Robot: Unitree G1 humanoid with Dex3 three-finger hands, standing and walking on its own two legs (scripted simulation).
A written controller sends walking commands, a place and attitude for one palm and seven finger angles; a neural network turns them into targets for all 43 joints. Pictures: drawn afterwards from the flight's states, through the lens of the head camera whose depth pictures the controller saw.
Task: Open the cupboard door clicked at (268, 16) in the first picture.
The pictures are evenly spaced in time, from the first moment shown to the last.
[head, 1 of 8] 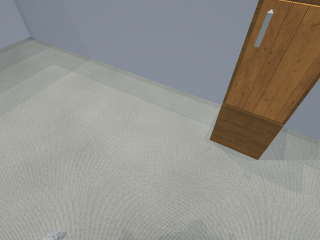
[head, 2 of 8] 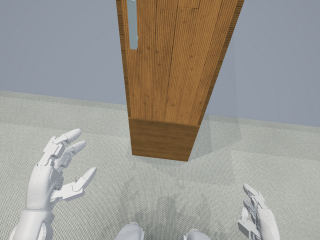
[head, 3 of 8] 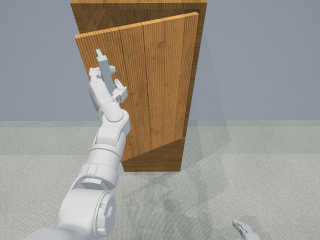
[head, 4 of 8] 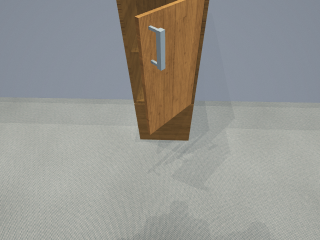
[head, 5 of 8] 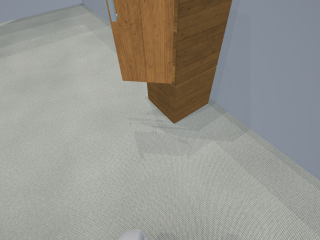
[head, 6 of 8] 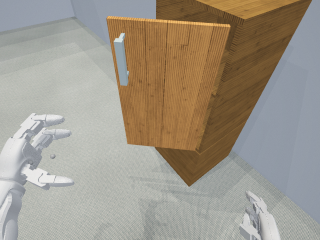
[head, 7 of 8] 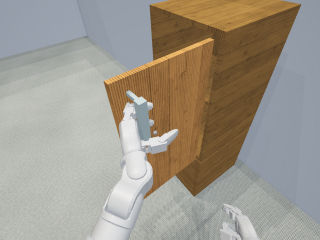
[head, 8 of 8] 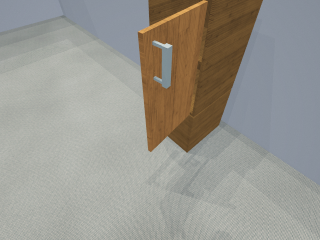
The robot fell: no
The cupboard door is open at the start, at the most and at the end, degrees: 0 100 97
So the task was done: yes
